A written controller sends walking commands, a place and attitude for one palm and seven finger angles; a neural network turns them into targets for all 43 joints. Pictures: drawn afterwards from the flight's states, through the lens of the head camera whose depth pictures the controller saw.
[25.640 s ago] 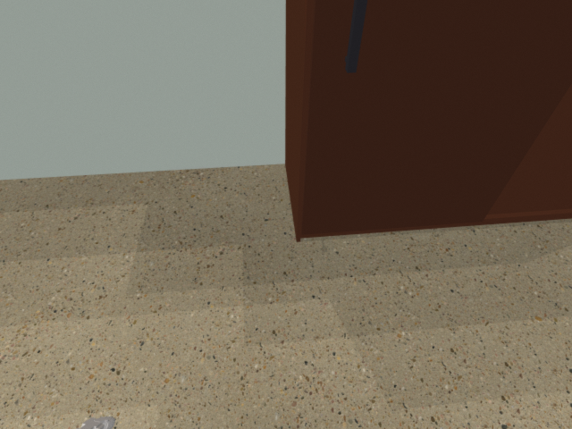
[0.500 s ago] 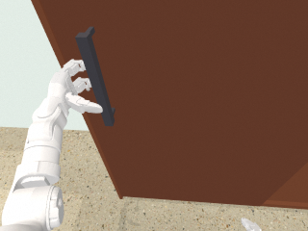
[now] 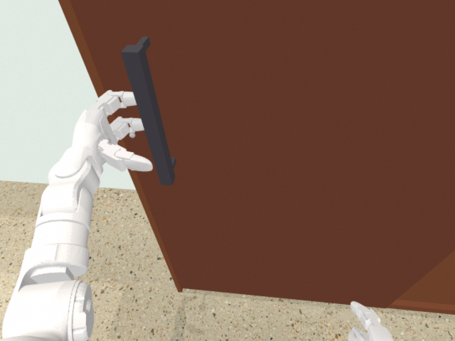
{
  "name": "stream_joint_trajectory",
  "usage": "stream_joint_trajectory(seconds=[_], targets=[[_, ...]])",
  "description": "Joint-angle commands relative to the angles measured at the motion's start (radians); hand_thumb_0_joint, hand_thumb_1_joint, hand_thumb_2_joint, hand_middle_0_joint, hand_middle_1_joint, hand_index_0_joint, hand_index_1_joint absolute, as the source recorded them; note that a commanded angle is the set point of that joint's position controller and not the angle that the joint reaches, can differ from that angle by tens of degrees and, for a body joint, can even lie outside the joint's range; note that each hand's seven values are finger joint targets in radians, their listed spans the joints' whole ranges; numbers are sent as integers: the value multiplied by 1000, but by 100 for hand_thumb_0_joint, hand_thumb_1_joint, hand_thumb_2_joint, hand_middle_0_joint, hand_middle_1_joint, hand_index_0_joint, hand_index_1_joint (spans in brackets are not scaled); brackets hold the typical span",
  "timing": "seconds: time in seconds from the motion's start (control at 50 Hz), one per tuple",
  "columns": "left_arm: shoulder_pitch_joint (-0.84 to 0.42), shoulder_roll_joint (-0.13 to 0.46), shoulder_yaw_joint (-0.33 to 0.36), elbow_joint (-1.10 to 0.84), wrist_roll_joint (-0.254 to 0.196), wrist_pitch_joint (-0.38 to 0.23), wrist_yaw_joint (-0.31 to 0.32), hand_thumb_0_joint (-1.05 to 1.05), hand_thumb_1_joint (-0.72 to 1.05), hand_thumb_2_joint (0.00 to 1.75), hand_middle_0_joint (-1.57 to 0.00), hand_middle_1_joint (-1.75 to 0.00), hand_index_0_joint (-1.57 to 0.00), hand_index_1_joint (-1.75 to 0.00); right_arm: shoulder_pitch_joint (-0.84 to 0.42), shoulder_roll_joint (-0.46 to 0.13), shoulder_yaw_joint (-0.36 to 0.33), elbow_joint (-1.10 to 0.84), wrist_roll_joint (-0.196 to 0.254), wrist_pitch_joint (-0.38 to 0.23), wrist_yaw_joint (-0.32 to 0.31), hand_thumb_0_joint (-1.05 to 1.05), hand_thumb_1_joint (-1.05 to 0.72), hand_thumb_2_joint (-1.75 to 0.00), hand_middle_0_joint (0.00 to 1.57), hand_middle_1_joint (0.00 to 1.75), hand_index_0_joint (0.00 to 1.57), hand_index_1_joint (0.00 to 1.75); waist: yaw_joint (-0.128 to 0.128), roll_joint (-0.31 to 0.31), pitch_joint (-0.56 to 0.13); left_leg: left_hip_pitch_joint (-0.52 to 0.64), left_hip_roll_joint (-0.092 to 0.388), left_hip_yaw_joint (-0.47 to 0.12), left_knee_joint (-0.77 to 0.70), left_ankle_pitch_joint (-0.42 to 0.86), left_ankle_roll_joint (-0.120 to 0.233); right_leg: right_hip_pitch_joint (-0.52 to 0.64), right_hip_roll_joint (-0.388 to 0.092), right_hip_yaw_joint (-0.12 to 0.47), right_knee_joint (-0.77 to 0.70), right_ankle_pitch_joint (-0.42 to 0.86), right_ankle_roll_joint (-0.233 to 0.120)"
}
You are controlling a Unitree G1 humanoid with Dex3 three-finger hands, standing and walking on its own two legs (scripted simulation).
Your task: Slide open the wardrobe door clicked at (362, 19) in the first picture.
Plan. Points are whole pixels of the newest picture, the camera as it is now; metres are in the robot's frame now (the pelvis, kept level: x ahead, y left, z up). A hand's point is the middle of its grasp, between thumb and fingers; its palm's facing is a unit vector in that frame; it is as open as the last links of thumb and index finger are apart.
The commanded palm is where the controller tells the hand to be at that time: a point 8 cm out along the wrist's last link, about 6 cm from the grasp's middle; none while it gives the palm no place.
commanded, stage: slide the fingers in behind the handle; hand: left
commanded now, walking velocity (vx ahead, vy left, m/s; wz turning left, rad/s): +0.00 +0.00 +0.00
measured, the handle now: (157, 120) +0.45 +0.15 +0.18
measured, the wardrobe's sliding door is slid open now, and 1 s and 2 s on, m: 0.00 0.00 0.00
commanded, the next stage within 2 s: grip the handle and tug to test in 1.22 s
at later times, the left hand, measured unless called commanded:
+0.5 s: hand (143, 133) +0.40 +0.16 +0.19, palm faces -0.01 -1.00 -0.01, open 14.0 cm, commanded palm +0.38 +0.20 +0.20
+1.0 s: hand (160, 133) +0.40 +0.13 +0.19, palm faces -0.03 -1.00 -0.01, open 13.9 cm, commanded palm +0.37 +0.18 +0.20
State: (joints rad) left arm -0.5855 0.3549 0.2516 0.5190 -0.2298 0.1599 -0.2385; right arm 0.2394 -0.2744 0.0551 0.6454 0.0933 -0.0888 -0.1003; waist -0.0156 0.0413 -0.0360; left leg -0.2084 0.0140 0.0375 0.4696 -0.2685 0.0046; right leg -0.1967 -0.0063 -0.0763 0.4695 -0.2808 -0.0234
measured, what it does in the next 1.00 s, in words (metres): stands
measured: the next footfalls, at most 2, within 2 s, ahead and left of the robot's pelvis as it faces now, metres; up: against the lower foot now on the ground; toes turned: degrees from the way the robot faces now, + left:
none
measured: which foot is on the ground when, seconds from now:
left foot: down 0.00-1.00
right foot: down 0.00-1.00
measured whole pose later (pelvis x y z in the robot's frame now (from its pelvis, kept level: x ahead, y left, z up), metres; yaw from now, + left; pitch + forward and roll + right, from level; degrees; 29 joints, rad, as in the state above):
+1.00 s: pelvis +0.00 +0.00 +0.00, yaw +0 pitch +0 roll +0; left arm -0.60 0.25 0.16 0.45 -0.20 0.20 -0.10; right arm 0.22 -0.25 0.06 0.66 0.08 -0.04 -0.08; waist -0.01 0.04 -0.03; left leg -0.19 0.01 0.03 0.47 -0.27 0.00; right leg -0.19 -0.01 -0.08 0.48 -0.29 -0.03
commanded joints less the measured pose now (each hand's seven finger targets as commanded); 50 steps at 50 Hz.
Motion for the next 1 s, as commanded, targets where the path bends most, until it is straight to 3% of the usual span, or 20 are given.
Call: stream_joint_trajectory(seconds=[0.0, 0.02, 0.04, 0.08, 0.14, 0.18, 0.22, 0.24, 0.28, 0.34, 0.38, 0.44, 0.48, 0.54, 0.58, 0.64, 0.76, 0.84, 0.86, 0.98], targets=[[-494, 198, 39, -265, -12, -71, 13, 0, -50, 30, -30, -120, -30, -120, -80, -113, -48, -146, -5, -49, -6, 0, -90, -90, 20, 30, 20, 30, -15, -8, -271, 162, -7, -48, -19, 280, 41, 20, -12, 41, -43, 346, -3], [-485, 189, 40, -269, -13, -70, 16, 0, -50, 30, -30, -120, -30, -120, -80, -111, -48, -147, -8, -50, -3, 0, -90, -90, 20, 30, 20, 30, -12, -7, -285, 173, -8, -49, -16, 296, 41, 24, -12, 41, -39, 361, -4], [-429, 239, 89, -255, -10, -69, 23, 0, -50, 30, -30, -120, -30, -120, -75, -117, -50, -146, -10, -45, -1, 0, -90, -90, 20, 30, 20, 30, 6, -25, -289, 165, -4, -51, -16, 315, 40, 43, -10, 39, -38, 372, -5], [-431, 166, 34, -309, -12, -67, 24, 0, -50, 30, -30, -120, -30, -120, -89, -107, -47, -161, -10, -45, 3, 0, -90, -90, 20, 30, 20, 30, 0, -26, -298, 173, -3, -47, -16, 341, 39, 50, -12, 35, -28, 403, -4], [-425, 175, 37, -314, -10, -54, 32, 0, -50, 30, -30, -120, -30, -120, -93, -111, -50, -154, -7, -38, 2, 0, -90, -90, 20, 30, 20, 30, 0, -16, -264, 173, 2, -48, -19, 330, 36, 31, -10, 32, -35, 380, -3], [-447, 117, -9, -343, -7, -44, 41, 0, -50, 30, -30, -120, -30, -120, -98, -103, -46, -157, -8, -39, 3, 0, -90, -90, 20, 30, 20, 30, -9, -11, -263, 181, 0, -54, -18, 344, 35, 20, -9, 28, -29, 384, -5], [-454, 127, 5, -344, -5, -32, 55, 0, -50, 30, -30, -120, -30, -120, -100, -102, -47, -152, -11, -36, 3, 0, -90, -90, 20, 30, 20, 30, -7, 3, -272, 188, -1, -55, -18, 330, 32, 14, -9, 31, -31, 368, -5], [-421, 173, 46, -328, -2, -28, 66, 0, -50, 30, -30, -120, -30, -120, -94, -111, -49, -147, -13, -30, 1, 0, -90, -90, 20, 30, 20, 30, 4, -34, -267, 173, 1, -59, -20, 331, 32, 32, -8, 27, -33, 364, -5], [-440, 88, -20, -355, -2, -21, 71, 0, -50, 30, -30, -120, -30, -120, -103, -98, -47, -153, -12, -28, 3, 0, -90, -90, 20, 30, 20, 30, -9, -33, -269, 182, 0, -51, -19, 344, 34, 25, -9, 27, -30, 381, -3], [-432, 101, -15, -360, 8, -16, 84, 0, -50, 30, -30, -120, -30, -120, -101, -103, -50, -146, -13, -21, 3, 0, -90, -90, 20, 30, 20, 30, -6, -23, -275, 194, 5, -56, -15, 365, 30, 25, -9, 24, -26, 384, -5], [-477, 37, -72, -373, 8, -14, 85, 0, -50, 30, -30, -120, -30, -120, -107, -95, -47, -147, -12, -21, 4, 0, -90, -90, 20, 30, 20, 30, -20, -11, -259, 198, 3, -60, -16, 340, 30, -2, -8, 24, -28, 357, -5], [-472, 73, -42, -340, 7, -9, 95, 0, -50, 30, -30, -120, -30, -120, -107, -103, -47, -135, -16, -14, 0, 0, -90, -90, 20, 30, 20, 30, -14, -39, -253, 184, 2, -62, -19, 314, 33, 6, -8, 26, -34, 340, -6], [-505, 13, -94, -342, 8, -11, 93, 0, -50, 30, -30, -120, -30, -120, -112, -93, -46, -137, -13, -17, 0, 0, -90, -90, 20, 30, 20, 30, -27, -36, -251, 190, 1, -64, -18, 304, 33, -10, -7, 24, -32, 328, -5], [-515, 21, -93, -351, 13, -20, 101, 0, -50, 30, -30, -120, -30, -120, -108, -96, -48, -130, -15, -17, 3, 0, -90, -90, 20, 30, 20, 30, -23, -25, -269, 205, 0, -69, -13, 324, 32, -6, -7, 24, -29, 336, -8], [-528, -56, -161, -384, 15, -26, 99, 0, -50, 30, -30, -120, -30, -120, -117, -85, -45, -139, -14, -21, 8, 0, -90, -90, 20, 30, 20, 30, -30, -1, -287, 226, 1, -73, -9, 343, 28, -16, -7, 20, -20, 342, -9], [-470, 40, -56, -302, 9, -14, 124, 0, -50, 30, -30, -120, -30, -120, -112, -98, -46, -120, -21, -11, 7, 0, -90, -90, 20, 30, 20, 30, -2, -68, -260, 181, 0, -76, -19, 314, 27, 4, -4, 19, -28, 327, -9], [-509, -16, -107, -324, 24, -18, 142, 0, -50, 30, -30, -120, -30, -120, -125, -85, -41, -133, -18, -4, 12, 0, -90, -90, 20, 30, 20, 30, -17, -69, -242, 170, -3, -57, -21, 290, 36, 6, -7, 26, -35, 331, -3], [-493, 88, -17, -282, 23, -21, 142, 0, -50, 30, -30, -120, -30, -120, -124, -92, -40, -130, -21, 6, 8, 0, -90, -90, 20, 30, 20, 30, 1, -71, -239, 140, -7, -52, -28, 251, 38, 30, -10, 36, -46, 305, -3], [-538, 34, -73, -315, 25, -28, 135, 0, -50, 30, -30, -120, -30, -120, -128, -86, -37, -138, -19, 3, 9, 0, -90, -90, 20, 30, 20, 30, -14, -53, -247, 152, -11, -47, -30, 253, 40, 26, -11, 39, -46, 312, -2], [-489, 82, -28, -298, 17, -40, 121, 0, -50, 30, -30, -120, -30, -120, -126, -90, -40, -145, -16, 1, 11, 0, -90, -90, 20, 30, 20, 30, -3, -58, -253, 137, -13, -40, -31, 248, 41, 49, -10, 44, -49, 329, 0]])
